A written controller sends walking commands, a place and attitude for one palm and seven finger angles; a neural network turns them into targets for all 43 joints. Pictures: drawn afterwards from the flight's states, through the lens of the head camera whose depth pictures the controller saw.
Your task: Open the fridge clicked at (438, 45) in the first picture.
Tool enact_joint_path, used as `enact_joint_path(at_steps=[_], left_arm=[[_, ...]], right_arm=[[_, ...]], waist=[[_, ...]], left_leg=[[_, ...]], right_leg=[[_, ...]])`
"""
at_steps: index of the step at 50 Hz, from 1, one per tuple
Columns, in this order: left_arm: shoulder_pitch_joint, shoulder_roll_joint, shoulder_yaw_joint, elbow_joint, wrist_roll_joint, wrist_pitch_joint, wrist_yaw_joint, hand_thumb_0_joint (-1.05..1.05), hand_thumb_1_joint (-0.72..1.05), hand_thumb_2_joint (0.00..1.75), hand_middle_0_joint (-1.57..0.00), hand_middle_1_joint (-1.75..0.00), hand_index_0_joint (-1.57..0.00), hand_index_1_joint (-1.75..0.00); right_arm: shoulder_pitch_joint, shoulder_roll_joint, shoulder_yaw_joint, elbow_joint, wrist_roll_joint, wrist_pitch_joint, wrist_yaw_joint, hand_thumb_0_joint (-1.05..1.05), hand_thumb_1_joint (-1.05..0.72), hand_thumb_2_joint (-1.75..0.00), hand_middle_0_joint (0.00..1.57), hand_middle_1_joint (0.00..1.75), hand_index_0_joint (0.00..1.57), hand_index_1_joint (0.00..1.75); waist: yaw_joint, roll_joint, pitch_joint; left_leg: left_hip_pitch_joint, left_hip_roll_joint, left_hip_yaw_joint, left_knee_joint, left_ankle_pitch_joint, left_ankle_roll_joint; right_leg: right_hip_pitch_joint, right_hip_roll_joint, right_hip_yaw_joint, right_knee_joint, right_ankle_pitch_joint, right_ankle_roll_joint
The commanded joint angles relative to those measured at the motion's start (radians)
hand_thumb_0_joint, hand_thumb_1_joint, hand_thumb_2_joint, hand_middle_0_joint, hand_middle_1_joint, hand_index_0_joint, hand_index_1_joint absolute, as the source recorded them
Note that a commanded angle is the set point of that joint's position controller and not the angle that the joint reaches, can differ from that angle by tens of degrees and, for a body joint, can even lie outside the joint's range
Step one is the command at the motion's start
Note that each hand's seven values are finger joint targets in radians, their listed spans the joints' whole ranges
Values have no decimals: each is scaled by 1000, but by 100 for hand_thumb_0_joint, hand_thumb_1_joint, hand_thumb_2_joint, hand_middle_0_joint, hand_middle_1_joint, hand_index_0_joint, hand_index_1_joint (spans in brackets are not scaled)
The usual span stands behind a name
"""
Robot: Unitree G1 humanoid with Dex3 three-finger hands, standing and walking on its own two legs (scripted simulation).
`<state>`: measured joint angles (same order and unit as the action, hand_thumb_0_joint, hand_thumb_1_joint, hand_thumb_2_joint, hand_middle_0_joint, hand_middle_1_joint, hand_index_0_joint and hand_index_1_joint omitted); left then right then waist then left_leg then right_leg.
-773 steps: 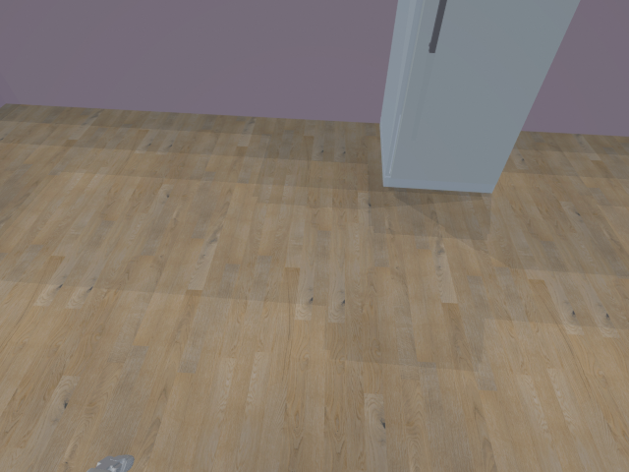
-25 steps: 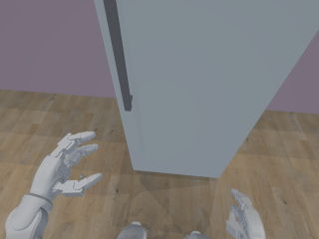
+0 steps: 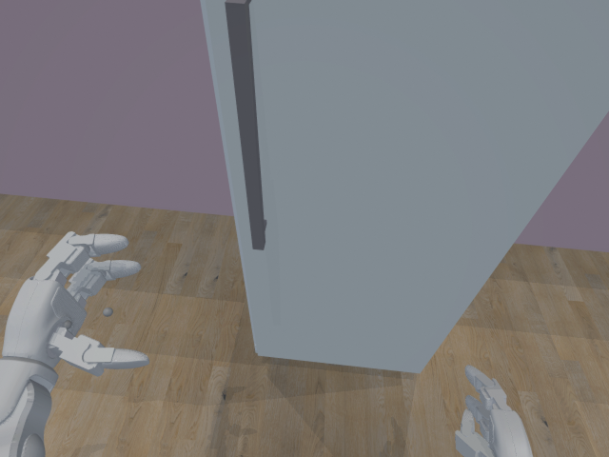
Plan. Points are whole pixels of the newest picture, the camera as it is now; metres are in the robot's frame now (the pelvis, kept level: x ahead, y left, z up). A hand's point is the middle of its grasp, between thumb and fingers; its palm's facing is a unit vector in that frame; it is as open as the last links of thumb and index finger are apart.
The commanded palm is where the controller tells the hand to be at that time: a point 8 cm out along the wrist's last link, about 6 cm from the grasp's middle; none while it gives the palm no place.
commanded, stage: raise the hand to about handle height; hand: left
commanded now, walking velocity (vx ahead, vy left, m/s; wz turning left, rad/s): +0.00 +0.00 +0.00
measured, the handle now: (254, 148) +0.48 +0.12 +0.16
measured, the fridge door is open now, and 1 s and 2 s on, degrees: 0 0 0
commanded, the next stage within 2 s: move the hooked fingers beside the handle in 0.90 s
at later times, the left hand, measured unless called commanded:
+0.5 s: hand (87, 265) +0.27 +0.27 +0.15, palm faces +0.02 -1.00 -0.06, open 14.0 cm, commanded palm +0.23 +0.31 +0.15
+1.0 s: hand (107, 267) +0.27 +0.24 +0.15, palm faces +0.04 -1.00 -0.05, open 14.0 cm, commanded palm +0.24 +0.29 +0.15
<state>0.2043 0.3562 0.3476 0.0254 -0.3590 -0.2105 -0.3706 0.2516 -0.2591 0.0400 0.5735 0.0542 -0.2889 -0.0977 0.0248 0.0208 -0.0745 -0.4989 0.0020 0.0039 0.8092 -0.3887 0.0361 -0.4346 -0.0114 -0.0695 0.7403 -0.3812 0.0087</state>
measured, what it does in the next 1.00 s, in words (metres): stands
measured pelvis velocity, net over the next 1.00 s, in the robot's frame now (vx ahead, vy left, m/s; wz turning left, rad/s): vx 0.00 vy -0.03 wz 0.00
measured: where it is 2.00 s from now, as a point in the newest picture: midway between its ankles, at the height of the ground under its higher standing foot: outside the picture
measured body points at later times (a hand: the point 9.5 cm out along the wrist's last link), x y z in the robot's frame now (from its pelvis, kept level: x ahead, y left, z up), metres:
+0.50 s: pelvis +0.00 -0.01 +0.02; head +0.00 -0.02 +0.47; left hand +0.27 +0.32 +0.15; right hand +0.17 -0.24 -0.06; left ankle +0.02 +0.09 -0.71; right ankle +0.00 -0.13 -0.71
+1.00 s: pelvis +0.00 -0.03 +0.02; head +0.00 -0.04 +0.47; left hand +0.26 +0.30 +0.15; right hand +0.18 -0.26 -0.05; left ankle +0.02 +0.09 -0.71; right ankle +0.00 -0.13 -0.71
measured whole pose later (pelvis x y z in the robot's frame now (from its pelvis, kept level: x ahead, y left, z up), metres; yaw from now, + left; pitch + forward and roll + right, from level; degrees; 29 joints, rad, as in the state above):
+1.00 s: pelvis +0.00 -0.03 +0.02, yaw +0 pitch +1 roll -1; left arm -0.03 0.42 0.44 0.26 -0.35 -0.05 -0.49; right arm 0.25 -0.27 0.06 0.61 0.07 -0.25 -0.13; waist 0.04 0.05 -0.03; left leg -0.33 0.01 0.00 0.62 -0.30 0.00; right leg -0.28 0.01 -0.07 0.59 -0.31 -0.02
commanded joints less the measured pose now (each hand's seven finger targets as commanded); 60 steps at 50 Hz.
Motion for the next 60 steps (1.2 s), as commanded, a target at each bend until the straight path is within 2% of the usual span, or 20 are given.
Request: enact_joint_path(at_steps=[1,5,7,8,12,14,17,20,22,26,27,30,32,35,39,45,50,55,57,60], left_arm=[[-150,177,68,-98,-15,36,-33,0,-50,30,-30,-120,-30,-120],[-268,241,98,-106,-7,107,-71,0,-50,30,-30,-120,-30,-120],[-341,291,143,-141,-15,97,-67,0,-50,30,-30,-120,-30,-120],[-374,299,154,-161,-18,83,-64,0,-50,30,-30,-120,-30,-120],[-413,342,202,-132,-24,46,-57,0,-50,30,-30,-120,-30,-120],[-429,319,183,-71,-25,64,-74,0,-50,30,-30,-120,-30,-120],[-444,311,156,45,-19,118,-108,0,-50,30,-30,-120,-30,-120],[-507,344,152,63,-12,161,-132,0,-50,30,-30,-120,-30,-120],[-477,341,158,68,-13,166,-137,0,-50,30,-30,-120,-30,-120],[-440,359,202,12,-28,128,-125,0,-50,30,-30,-120,-30,-120],[-433,379,225,2,-32,115,-119,0,-50,30,-30,-120,-30,-120],[-453,364,222,-9,-29,96,-99,0,-50,30,-30,-120,-30,-120],[-455,370,224,-9,-21,93,-90,0,-50,30,-30,-120,-30,-120],[-472,351,199,-13,-10,96,-88,0,-50,30,-30,-120,-30,-120],[-473,338,184,14,-15,105,-100,0,-50,30,-30,-120,-30,-120],[-475,350,197,19,-20,96,-112,0,-50,30,-30,-120,-30,-120],[-467,336,193,50,-27,100,-113,0,-50,30,-30,-120,-30,-120],[-586,352,174,113,-15,103,-115,0,-50,30,-30,-120,-30,-120],[-629,376,179,115,-9,89,-114,0,-50,30,-30,-120,-30,-120],[-704,362,150,129,1,72,-114,0,-50,30,-30,-120,-30,-120]], right_arm=[[-52,-142,-48,-136,8,-36,-4,0,-90,-90,20,30,20,30],[-65,-147,-43,-155,11,-21,-17,0,-90,-90,20,30,20,30],[-76,-144,-37,-153,6,-18,-21,0,-90,-90,20,30,20,30],[-83,-137,-33,-154,5,-18,-22,0,-90,-90,20,30,20,30],[-80,-133,-24,-135,0,-20,-27,0,-90,-90,20,30,20,30],[-86,-130,-22,-127,7,-18,-32,0,-90,-90,20,30,20,30],[-88,-140,-19,-118,15,-10,-38,0,-90,-90,20,30,20,30],[-94,-147,-20,-126,21,-7,-42,0,-90,-90,20,30,20,30],[-93,-144,-20,-134,17,-10,-35,0,-90,-90,20,30,20,30],[-94,-142,-28,-143,12,-20,-24,0,-90,-90,20,30,20,30],[-90,-143,-28,-140,7,-21,-21,0,-90,-90,20,30,20,30],[-94,-139,-29,-135,10,-25,-23,0,-90,-90,20,30,20,30],[-86,-139,-32,-128,8,-25,-25,0,-90,-90,20,30,20,30],[-85,-137,-35,-126,11,-28,-32,0,-90,-90,20,30,20,30],[-82,-140,-35,-117,12,-26,-37,0,-90,-90,20,30,20,30],[-85,-138,-37,-118,13,-28,-38,0,-90,-90,20,30,20,30],[-91,-137,-36,-117,14,-25,-36,0,-90,-90,20,30,20,30],[-81,-143,-35,-103,18,-11,-47,0,-90,-90,20,30,20,30],[-80,-145,-37,-100,17,-11,-49,0,-90,-90,20,30,20,30],[-79,-140,-34,-99,17,-11,-53,0,-90,-90,20,30,20,30]], waist=[[-5,89,-93],[-4,55,-120],[0,47,-140],[2,75,-156],[8,85,-174],[1,112,-140],[-1,86,-72],[-4,67,-74],[6,51,-99],[17,40,-151],[23,9,-160],[20,84,-137],[18,73,-121],[7,107,-122],[-1,43,-109],[7,53,-145],[7,38,-110],[-20,10,-89],[-20,6,-107],[-26,70,-140]], left_leg=[[154,16,-63,-191,263,-36],[185,12,-64,-209,264,-23],[213,9,-64,-214,268,-20],[232,8,-67,-223,267,-22],[271,9,-67,-239,286,-24],[273,7,-64,-254,262,-24],[240,6,-62,-275,208,-18],[239,4,-66,-291,179,-12],[249,2,-62,-285,217,-10],[270,-2,-51,-276,251,-8],[264,-1,-49,-273,266,-8],[269,-3,-40,-284,243,-10],[268,-1,-31,-282,247,-7],[281,-2,-27,-285,244,-5],[268,-3,-23,-276,252,1],[284,-6,-21,-269,286,0],[261,-7,-17,-266,270,-1],[236,-7,-15,-262,208,0],[241,-2,-14,-253,215,2],[253,-8,-17,-255,202,0]], right_leg=[[16,34,-20,-103,220,-31],[55,33,-11,-135,229,-31],[80,37,-5,-150,230,-33],[89,37,-4,-155,223,-36],[116,41,-1,-176,234,-40],[109,36,0,-191,221,-39],[104,33,4,-223,181,-38],[106,28,7,-239,154,-34],[130,28,9,-238,184,-37],[151,28,15,-233,223,-33],[171,29,17,-233,235,-34],[153,27,21,-237,217,-34],[155,26,25,-245,223,-32],[150,21,29,-247,232,-30],[157,19,36,-253,258,-23],[171,18,35,-240,303,-23],[161,14,41,-243,297,-19],[128,11,57,-260,216,-13],[134,10,67,-258,214,-14],[132,7,67,-252,199,-18]])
